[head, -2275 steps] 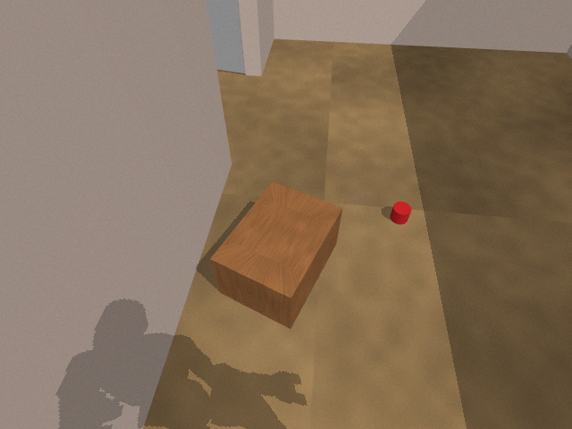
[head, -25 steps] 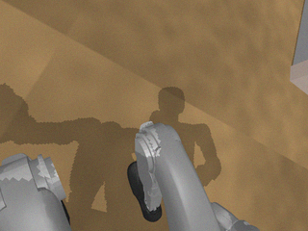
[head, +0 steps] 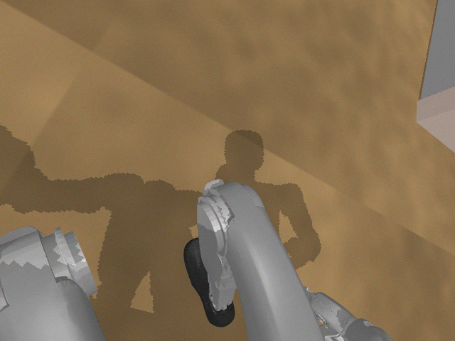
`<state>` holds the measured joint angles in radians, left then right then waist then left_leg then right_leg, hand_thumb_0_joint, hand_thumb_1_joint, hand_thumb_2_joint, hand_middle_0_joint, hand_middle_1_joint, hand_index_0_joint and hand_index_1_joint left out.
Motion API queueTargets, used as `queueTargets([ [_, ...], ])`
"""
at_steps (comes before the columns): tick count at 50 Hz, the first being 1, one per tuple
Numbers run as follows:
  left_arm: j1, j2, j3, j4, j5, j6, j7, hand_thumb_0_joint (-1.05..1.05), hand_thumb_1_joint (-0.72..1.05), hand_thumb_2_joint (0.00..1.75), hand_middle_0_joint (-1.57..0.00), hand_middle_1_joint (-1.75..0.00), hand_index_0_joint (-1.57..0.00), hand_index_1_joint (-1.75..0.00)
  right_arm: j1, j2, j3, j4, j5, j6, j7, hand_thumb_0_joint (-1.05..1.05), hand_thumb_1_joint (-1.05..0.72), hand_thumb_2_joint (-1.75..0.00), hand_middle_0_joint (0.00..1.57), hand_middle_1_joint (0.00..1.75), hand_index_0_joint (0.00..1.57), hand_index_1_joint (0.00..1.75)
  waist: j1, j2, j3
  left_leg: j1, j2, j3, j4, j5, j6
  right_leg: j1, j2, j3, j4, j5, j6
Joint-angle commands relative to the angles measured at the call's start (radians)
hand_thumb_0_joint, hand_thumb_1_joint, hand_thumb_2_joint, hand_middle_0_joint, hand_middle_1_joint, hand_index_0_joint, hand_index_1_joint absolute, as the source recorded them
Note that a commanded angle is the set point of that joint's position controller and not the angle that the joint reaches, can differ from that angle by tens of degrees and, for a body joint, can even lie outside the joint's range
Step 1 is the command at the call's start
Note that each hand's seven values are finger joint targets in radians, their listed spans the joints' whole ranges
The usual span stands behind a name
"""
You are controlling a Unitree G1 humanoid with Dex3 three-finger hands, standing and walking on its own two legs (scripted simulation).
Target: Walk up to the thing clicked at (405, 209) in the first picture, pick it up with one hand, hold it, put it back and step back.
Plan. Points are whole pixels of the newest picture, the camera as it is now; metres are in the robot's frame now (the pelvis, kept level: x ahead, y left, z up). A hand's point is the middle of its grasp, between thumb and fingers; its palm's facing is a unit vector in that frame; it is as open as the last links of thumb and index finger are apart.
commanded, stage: close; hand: left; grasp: from above
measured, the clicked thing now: out of the picture +0.41 +0.33 -0.27
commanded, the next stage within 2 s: settle in 1.04 s
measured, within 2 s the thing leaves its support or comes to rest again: leaves its support in 1.48 s
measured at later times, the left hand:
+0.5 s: hand out of the picture +0.39 +0.33 -0.24, palm faces -0.41 -0.17 -0.90, open 11.1 cm
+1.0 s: hand out of the picture +0.39 +0.33 -0.24, palm faces -0.41 -0.17 -0.90, open 11.1 cm
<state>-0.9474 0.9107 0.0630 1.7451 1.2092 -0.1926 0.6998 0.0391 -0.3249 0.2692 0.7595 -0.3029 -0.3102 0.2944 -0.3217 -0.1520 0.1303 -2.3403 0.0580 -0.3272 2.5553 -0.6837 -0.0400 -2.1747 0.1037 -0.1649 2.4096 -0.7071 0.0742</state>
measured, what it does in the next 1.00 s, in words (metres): stands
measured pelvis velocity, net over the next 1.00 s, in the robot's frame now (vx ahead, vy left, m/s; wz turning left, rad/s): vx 0.00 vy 0.00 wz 0.00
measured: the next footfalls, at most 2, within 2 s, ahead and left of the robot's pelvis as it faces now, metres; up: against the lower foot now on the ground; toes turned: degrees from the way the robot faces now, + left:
none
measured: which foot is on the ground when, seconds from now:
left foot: down 0.00-1.00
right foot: down 0.00-1.00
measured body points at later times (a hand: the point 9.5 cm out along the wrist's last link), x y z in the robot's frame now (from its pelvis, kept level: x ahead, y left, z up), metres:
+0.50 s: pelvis +0.00 +0.00 +0.00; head +0.24 +0.14 +0.35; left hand +0.41 +0.34 -0.19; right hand +0.09 -0.24 -0.06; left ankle +0.07 +0.14 -0.27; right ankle +0.11 -0.12 -0.27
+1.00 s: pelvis +0.00 +0.00 +0.00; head +0.24 +0.14 +0.35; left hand +0.41 +0.34 -0.19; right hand +0.09 -0.24 -0.06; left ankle +0.07 +0.14 -0.27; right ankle +0.11 -0.12 -0.27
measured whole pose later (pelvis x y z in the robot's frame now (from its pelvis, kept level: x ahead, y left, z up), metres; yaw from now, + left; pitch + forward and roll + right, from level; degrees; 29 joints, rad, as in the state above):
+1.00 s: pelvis +0.00 +0.00 +0.00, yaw +0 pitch +24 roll -13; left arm -0.93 0.91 0.06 1.74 1.19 -0.21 0.69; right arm 0.05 -0.33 0.29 0.73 -0.30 -0.30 0.28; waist -0.32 -0.15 0.14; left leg -2.33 0.06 -0.32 2.54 -0.67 -0.04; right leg -2.17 0.11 -0.16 2.40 -0.69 0.07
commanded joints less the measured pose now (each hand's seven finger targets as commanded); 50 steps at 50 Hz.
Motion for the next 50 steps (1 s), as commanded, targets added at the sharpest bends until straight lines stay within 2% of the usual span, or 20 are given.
queueTargets([
  [1,-0.232,0.121,-0.006,-0.089,-0.015,-0.002,0.031,0.0,-0.22,0.76,-0.22,-1.01,-0.26,-0.95,0.149,-0.316,-0.084,0.001,0.011,-0.012,-0.006,0.0,-0.89,-0.9,0.2,0.3,0.2,0.3,-0.057,0.491,-0.557,0.489,0.026,0.152,-0.251,0.16,0.028,0.256,0.038,-0.144,-0.218,0.275,-0.083],
  [3,-0.237,0.108,-0.021,-0.081,-0.021,-0.003,0.024,0.0,-0.19,0.73,-0.23,-0.99,-0.28,-0.93,0.15,-0.313,-0.074,-0.01,0.01,-0.019,-0.001,0.0,-0.89,-0.9,0.2,0.3,0.2,0.3,-0.068,0.487,-0.538,0.486,0.024,0.151,-0.246,0.156,0.028,0.253,0.033,-0.145,-0.214,0.277,-0.081],
  [6,-0.221,0.138,-0.003,-0.088,-0.025,-0.008,0.023,0.0,-0.17,0.71,-0.25,-0.96,-0.3,-0.91,0.153,-0.318,-0.071,-0.012,0.011,-0.022,-0.002,0.0,-0.89,-0.9,0.2,0.3,0.2,0.3,-0.055,0.474,-0.548,0.485,0.025,0.155,-0.243,0.159,0.03,0.27,0.036,-0.143,-0.225,0.274,-0.078],
  [9,-0.204,0.13,-0.002,-0.083,-0.026,-0.013,0.019,0.0,-0.15,0.73,-0.27,-0.98,-0.32,-0.93,0.157,-0.313,-0.07,-0.008,0.011,-0.023,-0.005,0.0,-0.89,-0.9,0.2,0.3,0.2,0.3,-0.051,0.491,-0.55,0.493,0.024,0.158,-0.256,0.149,0.027,0.28,0.04,-0.141,-0.23,0.263,-0.083],
  [11,-0.213,0.118,-0.023,-0.094,-0.031,-0.016,0.015,0.0,-0.11,0.7,-0.3,-0.96,-0.35,-0.91,0.138,-0.31,-0.066,-0.015,0.008,-0.026,-0.005,0.0,-0.9,-0.9,0.2,0.3,0.2,0.3,-0.058,0.482,-0.534,0.475,0.022,0.158,-0.248,0.125,0.028,0.267,0.034,-0.141,-0.23,0.241,-0.082],
  [12,-0.201,0.133,-0.004,-0.097,-0.033,-0.018,0.02,0.0,-0.1,0.7,-0.3,-0.96,-0.35,-0.9,0.15,-0.32,-0.07,-0.015,0.008,-0.02,-0.01,0.0,-0.89,-0.9,0.2,0.3,0.2,0.3,-0.055,0.472,-0.549,0.473,0.024,0.155,-0.263,0.122,0.029,0.288,0.043,-0.138,-0.247,0.237,-0.084],
  [16,-0.212,0.114,-0.031,-0.109,-0.027,-0.021,0.015,0.0,-0.03,0.7,-0.36,-0.94,-0.41,-0.89,0.142,-0.312,-0.067,-0.019,0.015,-0.027,-0.009,0.0,-0.89,-0.9,0.2,0.3,0.2,0.3,-0.06,0.476,-0.529,0.474,0.022,0.156,-0.249,0.117,0.029,0.259,0.036,-0.14,-0.233,0.235,-0.082],
  [19,-0.198,0.142,-0.001,-0.105,-0.033,-0.023,0.024,0.0,-0.01,0.65,-0.38,-0.89,-0.43,-0.84,0.159,-0.32,-0.068,-0.021,0.016,-0.023,-0.01,0.0,-0.89,-0.9,0.2,0.3,0.2,0.3,-0.055,0.44,-0.55,0.467,0.023,0.161,-0.242,0.137,0.034,0.291,0.041,-0.129,-0.252,0.256,-0.078],
  [21,-0.201,0.141,-0.005,-0.098,-0.03,-0.021,0.026,0.0,0.0,0.64,-0.39,-0.88,-0.44,-0.83,0.157,-0.314,-0.062,-0.02,0.013,-0.026,-0.008,0.0,-0.89,-0.9,0.2,0.3,0.2,0.3,-0.054,0.452,-0.54,0.468,0.021,0.162,-0.24,0.14,0.032,0.282,0.036,-0.129,-0.246,0.254,-0.077],
  [22,-0.193,0.15,0.011,-0.102,-0.034,-0.019,0.027,0.0,0.01,0.66,-0.39,-0.89,-0.44,-0.84,0.158,-0.327,-0.077,-0.013,0.011,-0.025,-0.011,0.0,-0.89,-0.9,0.2,0.3,0.2,0.3,-0.051,0.458,-0.55,0.48,0.024,0.162,-0.248,0.14,0.03,0.289,0.041,-0.129,-0.245,0.253,-0.079],
  [23,-0.198,0.14,0.001,-0.092,-0.029,-0.018,0.025,0.0,0.02,0.67,-0.4,-0.9,-0.45,-0.85,0.156,-0.31,-0.064,-0.021,0.014,-0.024,-0.01,0.0,-0.89,-0.9,0.2,0.3,0.2,0.3,-0.051,0.466,-0.54,0.472,0.023,0.163,-0.247,0.136,0.029,0.288,0.039,-0.123,-0.244,0.247,-0.081],
  [24,-0.203,0.154,0.013,-0.108,-0.034,-0.018,0.029,0.0,0.04,0.68,-0.42,-0.9,-0.47,-0.85,0.147,-0.328,-0.08,-0.014,0.013,-0.022,-0.015,0.0,-0.89,-0.9,0.2,0.3,0.2,0.3,-0.049,0.46,-0.546,0.471,0.024,0.159,-0.254,0.12,0.029,0.284,0.042,-0.125,-0.248,0.23,-0.083],
  [25,-0.194,0.131,0.003,-0.105,-0.028,-0.014,0.028,0.0,0.08,0.69,-0.45,-0.91,-0.49,-0.86,0.15,-0.312,-0.074,-0.019,0.014,-0.019,-0.016,0.0,-0.89,-0.9,0.2,0.3,0.2,0.3,-0.047,0.461,-0.549,0.47,0.023,0.161,-0.257,0.124,0.029,0.291,0.044,-0.121,-0.252,0.231,-0.084],
  [30,-0.212,0.164,0.013,-0.12,-0.031,-0.015,0.019,0.0,0.17,0.66,-0.52,-0.87,-0.57,-0.82,0.145,-0.327,-0.087,-0.017,0.02,-0.017,-0.02,0.0,-0.89,-0.9,0.2,0.3,0.2,0.3,-0.046,0.462,-0.528,0.455,0.023,0.158,-0.262,0.095,0.031,0.257,0.037,-0.126,-0.249,0.199,-0.085],
  [31,-0.194,0.138,-0.001,-0.102,-0.027,-0.013,0.017,0.0,0.18,0.69,-0.53,-0.87,-0.57,-0.83,0.141,-0.314,-0.08,-0.015,0.02,-0.02,-0.02,0.0,-0.89,-0.9,0.2,0.3,0.2,0.3,-0.046,0.452,-0.523,0.463,0.023,0.152,-0.263,0.097,0.029,0.247,0.033,-0.133,-0.242,0.204,-0.084],
  [34,-0.194,0.129,-0.012,-0.099,-0.021,-0.015,0.016,0.0,0.24,0.66,-0.58,-0.85,-0.63,-0.8,0.146,-0.315,-0.079,-0.022,0.015,-0.014,-0.018,0.0,-0.89,-0.9,0.2,0.3,0.2,0.3,-0.053,0.448,-0.526,0.461,0.023,0.15,-0.265,0.1,0.029,0.252,0.035,-0.134,-0.237,0.213,-0.085],
  [37,-0.193,0.14,0.007,-0.085,-0.024,-0.017,0.022,0.0,0.29,0.65,-0.61,-0.85,-0.66,-0.79,0.155,-0.317,-0.076,-0.021,0.009,-0.007,-0.023,0.0,-0.89,-0.9,0.2,0.3,0.2,0.3,-0.052,0.434,-0.54,0.453,0.023,0.157,-0.256,0.119,0.035,0.272,0.04,-0.124,-0.255,0.228,-0.082],
  [38,-0.205,0.136,-0.006,-0.093,-0.022,-0.017,0.019,0.0,0.3,0.67,-0.63,-0.84,-0.67,-0.8,0.151,-0.313,-0.071,-0.032,0.012,-0.01,-0.02,0.0,-0.89,-0.9,0.2,0.3,0.2,0.3,-0.058,0.436,-0.517,0.449,0.021,0.16,-0.251,0.111,0.034,0.262,0.032,-0.125,-0.249,0.222,-0.081],
  [40,-0.194,0.148,0.005,-0.094,-0.021,-0.013,0.022,0.0,0.31,0.67,-0.63,-0.84,-0.68,-0.79,0.154,-0.318,-0.076,-0.02,0.013,-0.005,-0.026,0.0,-0.89,-0.9,0.2,0.3,0.2,0.3,-0.048,0.452,-0.545,0.467,0.024,0.156,-0.265,0.128,0.031,0.271,0.041,-0.129,-0.251,0.236,-0.084],
  [50,-0.205,0.13,-0.006,-0.107,-0.018,-0.014,0.021,0.0,0.42,0.7,-0.73,-0.83,-0.76,-0.79,0.143,-0.315,-0.078,-0.028,0.011,0.0,-0.028,0.0,-0.89,-0.9,0.2,0.3,0.2,0.3,-0.054,0.447,-0.533,0.46,0.023,0.153,-0.267,0.1,0.03,0.258,0.038,-0.125,-0.249,0.206,-0.086],
])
